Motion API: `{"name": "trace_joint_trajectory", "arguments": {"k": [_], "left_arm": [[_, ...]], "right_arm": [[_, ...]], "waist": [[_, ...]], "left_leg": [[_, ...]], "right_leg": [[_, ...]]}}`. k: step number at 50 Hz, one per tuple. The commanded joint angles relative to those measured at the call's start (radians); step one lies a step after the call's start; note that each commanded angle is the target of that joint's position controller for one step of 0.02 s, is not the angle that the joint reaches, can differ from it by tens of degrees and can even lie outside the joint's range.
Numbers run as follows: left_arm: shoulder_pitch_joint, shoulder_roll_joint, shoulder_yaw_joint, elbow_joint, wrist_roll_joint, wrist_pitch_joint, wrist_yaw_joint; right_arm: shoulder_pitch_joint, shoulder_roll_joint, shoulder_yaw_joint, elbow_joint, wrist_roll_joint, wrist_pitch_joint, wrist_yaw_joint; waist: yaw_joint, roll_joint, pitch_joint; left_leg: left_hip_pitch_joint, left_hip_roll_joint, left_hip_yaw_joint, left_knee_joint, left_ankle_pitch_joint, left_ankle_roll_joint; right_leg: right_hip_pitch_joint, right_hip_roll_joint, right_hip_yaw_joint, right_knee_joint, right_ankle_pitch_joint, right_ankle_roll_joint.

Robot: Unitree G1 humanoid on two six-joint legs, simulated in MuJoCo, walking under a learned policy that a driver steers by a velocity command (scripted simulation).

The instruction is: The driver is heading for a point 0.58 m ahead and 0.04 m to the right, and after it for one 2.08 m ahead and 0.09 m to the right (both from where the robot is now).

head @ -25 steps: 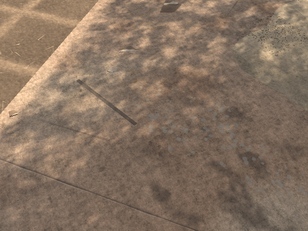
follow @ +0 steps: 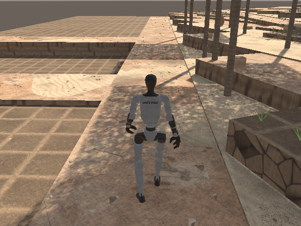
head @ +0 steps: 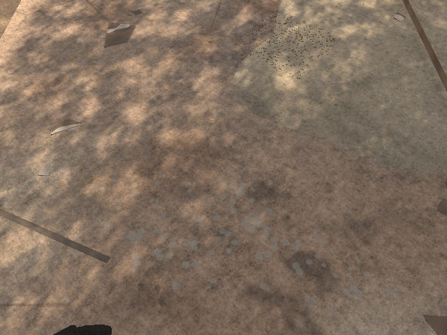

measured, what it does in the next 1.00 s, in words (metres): walks ahead: left foot, then right foot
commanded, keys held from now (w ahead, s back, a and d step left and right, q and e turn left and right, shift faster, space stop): w+e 0.18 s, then w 0.42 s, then no key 0.40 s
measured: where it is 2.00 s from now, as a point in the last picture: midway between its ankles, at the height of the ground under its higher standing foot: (239, 299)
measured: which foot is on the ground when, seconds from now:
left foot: down 0.00-0.00, up 0.02-0.44, down 0.46-0.96, up 0.98-1.00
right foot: down 0.00-0.50, up 0.52-0.90, down 0.92-1.00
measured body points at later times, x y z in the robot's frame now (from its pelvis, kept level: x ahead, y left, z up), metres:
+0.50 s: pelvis +0.29 +0.01 +0.01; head +0.32 +0.01 +0.46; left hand +0.38 +0.29 -0.11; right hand +0.46 -0.26 -0.07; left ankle +0.42 +0.09 -0.72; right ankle +0.11 -0.07 -0.70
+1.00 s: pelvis +0.49 -0.04 +0.02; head +0.51 -0.06 +0.47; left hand +0.73 +0.15 -0.07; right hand +0.49 -0.31 -0.12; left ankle +0.43 +0.10 -0.69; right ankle +0.56 -0.16 -0.71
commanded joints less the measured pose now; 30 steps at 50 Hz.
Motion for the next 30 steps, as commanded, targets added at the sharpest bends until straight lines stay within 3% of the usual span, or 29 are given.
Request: {"name": "trace_joint_trajectory", "arguments": {"k": [1,2,3,4,5,8,10,13,16,19,21,22,23,24,25,26,27,28,29,30], "left_arm": [[0.381,0.297,0.092,-0.001,0.009,-0.006,0.03],[0.361,0.227,0.075,0.005,0.017,-0.013,0.03],[0.292,0.183,0.064,-0.003,0.009,-0.018,0.031],[0.212,0.153,0.053,-0.024,0.006,-0.02,0.029],[0.163,0.124,0.043,-0.042,0.011,-0.02,0.032],[0.16,0.147,0.047,-0.053,0.011,-0.024,0.043],[0.188,0.174,0.054,-0.047,0.011,-0.023,0.057],[0.24,0.164,0.049,-0.028,0.005,-0.017,0.067],[0.299,0.17,0.047,-0.001,0.004,-0.017,0.065],[0.327,0.174,0.046,0.017,0.004,-0.014,0.066],[0.318,0.186,0.05,0.022,0.007,-0.007,0.07],[0.298,0.186,0.049,0.019,0.008,-0.003,0.071],[0.284,0.167,0.042,0.013,0.012,-0.001,0.07],[0.271,0.132,0.024,-0.01,0.024,-0.002,0.069],[0.418,0.063,0.004,-0.009,0.004,-0.018,0.066],[0.405,0.109,0.006,0.001,-0.002,-0.028,0.063],[0.3,0.173,0.022,-0.017,-0.013,-0.031,0.059],[0.226,0.168,0.019,-0.036,-0.005,-0.032,0.06],[0.189,0.156,0.021,-0.046,0.011,-0.033,0.059],[0.199,0.144,0.024,-0.044,0.017,-0.029,0.06]], "right_arm": [[0.004,-0.079,0.008,-0.152,0.005,-0.084,0.025],[-0.122,-0.141,-0.011,-0.183,0.042,-0.112,0.036],[-0.156,-0.137,-0.007,-0.198,0.043,-0.121,0.036],[-0.155,-0.132,-0.012,-0.186,0.021,-0.117,0.027],[-0.137,-0.145,-0.022,-0.183,0.004,-0.103,0.022],[-0.118,-0.112,-0.023,-0.203,-0.014,-0.066,0.021],[-0.181,-0.09,-0.016,-0.23,-0.018,-0.058,0.017],[-0.285,-0.057,0.001,-0.25,-0.014,-0.062,0.026],[-0.368,-0.067,0.003,-0.274,0.003,-0.071,0.041],[-0.408,-0.102,-0.007,-0.301,0.005,-0.083,0.054],[-0.374,-0.119,-0.014,-0.301,0.005,-0.09,0.058],[-0.314,-0.131,-0.022,-0.286,0.004,-0.093,0.057],[-0.201,-0.16,-0.038,-0.255,-0.002,-0.095,0.052],[-0.035,-0.21,-0.051,-0.234,-0.015,-0.096,0.046],[0.087,-0.284,-0.076,-0.197,-0.02,-0.085,0.049],[0.108,-0.202,-0.056,-0.184,0.007,-0.079,0.058],[0.038,-0.149,-0.039,-0.195,0.015,-0.074,0.054],[-0.034,-0.134,-0.03,-0.212,0.007,-0.064,0.052],[-0.076,-0.114,-0.022,-0.214,0.0,-0.06,0.054],[-0.097,-0.099,-0.014,-0.216,-0.009,-0.063,0.055]], "waist": [[0.135,-0.183,-0.445],[0.171,-0.098,-0.326],[0.13,-0.035,-0.211],[0.076,0.034,-0.139],[0.039,0.029,-0.107],[0.003,0.0,-0.079],[0.017,-0.017,-0.057],[0.072,-0.055,-0.052],[0.118,-0.078,-0.038],[0.123,-0.082,-0.02],[0.097,-0.104,-0.019],[0.059,-0.11,-0.041],[0.005,-0.093,-0.113],[-0.066,-0.023,-0.255],[-0.039,0.26,-0.396],[-0.056,0.273,-0.372],[-0.06,0.166,-0.211],[-0.038,0.077,-0.126],[-0.015,0.049,-0.058],[0.015,0.071,-0.044]], "left_leg": [[-0.762,-0.129,-0.291,0.819,-0.126,0.005],[-0.861,-0.06,-0.355,0.813,-0.035,0.032],[-0.848,-0.014,-0.342,0.72,0.062,0.047],[-0.78,0.022,-0.33,0.63,0.11,0.039],[-0.706,0.046,-0.33,0.566,0.141,0.027],[-0.628,0.051,-0.304,0.443,0.192,-0.019],[-0.638,0.036,-0.282,0.311,0.294,-0.044],[-0.578,0.002,-0.262,0.059,0.518,-0.041],[-0.546,-0.023,-0.262,-0.06,0.613,-0.025],[-0.591,-0.028,-0.278,-0.128,0.52,0.018],[-0.559,-0.037,-0.27,-0.152,0.435,0.05],[-0.476,-0.058,-0.246,-0.183,0.419,0.071],[-0.311,-0.062,-0.238,-0.198,0.447,0.102],[-0.043,0.076,-0.381,-0.164,0.488,0.172],[0.334,0.283,-0.8,-0.219,0.294,0.338],[0.351,0.317,-0.998,-0.34,0.09,0.337],[0.222,0.29,-0.875,-0.357,0.016,0.287],[0.081,0.251,-0.754,-0.375,0.081,0.258],[-0.038,0.211,-0.673,-0.408,0.172,0.254],[-0.11,0.178,-0.614,-0.432,0.252,0.242]], "right_leg": [[0.978,-0.388,0.942,-0.282,-0.076,-0.355],[0.91,-0.343,0.793,-0.312,-0.046,-0.28],[0.752,-0.296,0.636,-0.314,0.021,-0.232],[0.587,-0.25,0.53,-0.328,0.115,-0.196],[0.475,-0.216,0.462,-0.351,0.184,-0.18],[0.318,-0.174,0.386,-0.394,0.293,-0.182],[0.275,-0.148,0.327,-0.404,0.322,-0.166],[0.263,-0.097,0.254,-0.384,0.265,-0.106],[0.306,-0.133,0.293,-0.375,0.149,-0.092],[0.433,-0.196,0.364,-0.312,0.148,-0.084],[0.487,-0.223,0.392,-0.271,0.223,-0.066],[0.493,-0.208,0.381,-0.215,0.341,-0.051],[0.475,-0.154,0.34,-0.085,0.467,-0.027],[0.341,-0.093,0.283,0.169,0.348,0.009],[-0.042,0.063,0.187,0.546,-0.107,0.092],[-0.202,0.054,0.256,0.656,-0.427,0.093],[-0.276,-0.004,0.25,0.706,-0.353,0.088],[-0.259,-0.056,0.2,0.674,-0.267,0.087],[-0.237,-0.087,0.18,0.605,-0.211,0.091],[-0.182,-0.117,0.177,0.554,-0.171,0.093]]}}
